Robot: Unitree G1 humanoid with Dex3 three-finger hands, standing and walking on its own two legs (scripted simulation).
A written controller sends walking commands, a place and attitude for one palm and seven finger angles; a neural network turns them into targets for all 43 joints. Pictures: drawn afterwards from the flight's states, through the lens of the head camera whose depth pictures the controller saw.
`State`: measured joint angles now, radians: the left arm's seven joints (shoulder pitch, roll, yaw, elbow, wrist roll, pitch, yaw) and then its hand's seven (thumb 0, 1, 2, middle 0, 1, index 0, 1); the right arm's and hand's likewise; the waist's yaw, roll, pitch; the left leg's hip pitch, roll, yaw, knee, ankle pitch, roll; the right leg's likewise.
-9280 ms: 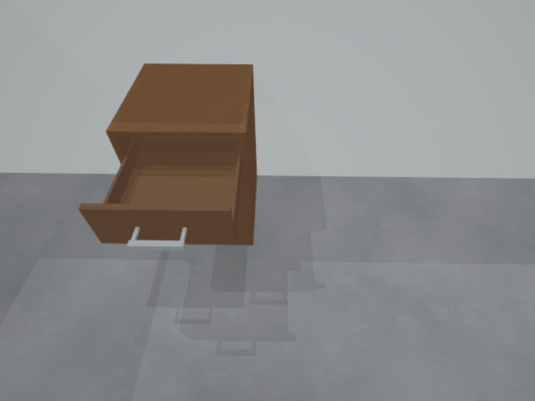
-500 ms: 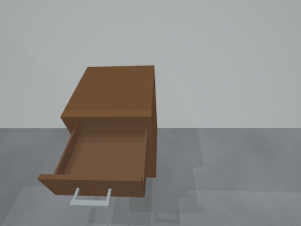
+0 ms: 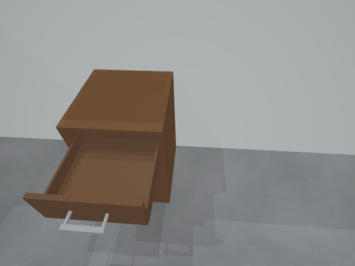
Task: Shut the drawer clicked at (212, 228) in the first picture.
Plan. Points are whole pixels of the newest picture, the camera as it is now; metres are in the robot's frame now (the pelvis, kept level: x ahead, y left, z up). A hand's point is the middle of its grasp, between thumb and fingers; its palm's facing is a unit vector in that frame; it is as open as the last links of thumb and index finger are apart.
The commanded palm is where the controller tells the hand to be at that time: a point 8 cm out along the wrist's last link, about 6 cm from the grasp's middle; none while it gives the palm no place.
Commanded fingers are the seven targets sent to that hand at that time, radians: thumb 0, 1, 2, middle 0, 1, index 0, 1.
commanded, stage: come to a stop and stand still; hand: left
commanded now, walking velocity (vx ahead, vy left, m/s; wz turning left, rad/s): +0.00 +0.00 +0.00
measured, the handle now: (85, 222) +0.30 +0.33 -0.24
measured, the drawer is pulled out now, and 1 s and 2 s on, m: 0.30 0.30 0.30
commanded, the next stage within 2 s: look again from close up in 0.22 s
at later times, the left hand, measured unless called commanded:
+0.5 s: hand out of the picture -0.02 +0.16 -0.17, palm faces +0.04 -0.98 -0.18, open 7.4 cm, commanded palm none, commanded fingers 0.00 0.90 0.90 -0.20 -0.30 -0.20 -0.30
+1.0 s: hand out of the picture -0.02 +0.20 -0.17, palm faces +0.02 -0.99 -0.17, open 7.4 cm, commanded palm none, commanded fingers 0.00 0.90 0.90 -0.20 -0.30 -0.20 -0.30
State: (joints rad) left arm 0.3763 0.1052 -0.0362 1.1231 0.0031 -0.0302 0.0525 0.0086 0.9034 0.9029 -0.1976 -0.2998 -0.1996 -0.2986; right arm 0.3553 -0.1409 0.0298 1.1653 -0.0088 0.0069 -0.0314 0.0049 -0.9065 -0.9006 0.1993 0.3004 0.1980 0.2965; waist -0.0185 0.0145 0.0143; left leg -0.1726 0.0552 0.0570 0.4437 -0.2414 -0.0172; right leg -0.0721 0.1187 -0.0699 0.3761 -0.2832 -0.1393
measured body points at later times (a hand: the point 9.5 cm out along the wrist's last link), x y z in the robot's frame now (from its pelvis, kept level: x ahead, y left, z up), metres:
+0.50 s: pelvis +0.01 +0.01 +0.00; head +0.01 +0.01 +0.45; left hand -0.02 +0.22 -0.16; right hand -0.02 -0.18 -0.17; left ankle +0.00 +0.15 -0.74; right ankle -0.05 -0.02 -0.74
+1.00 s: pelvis +0.01 +0.05 +0.00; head +0.01 +0.04 +0.45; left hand -0.02 +0.25 -0.16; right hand -0.03 -0.16 -0.16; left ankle +0.00 +0.15 -0.74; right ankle -0.05 -0.02 -0.74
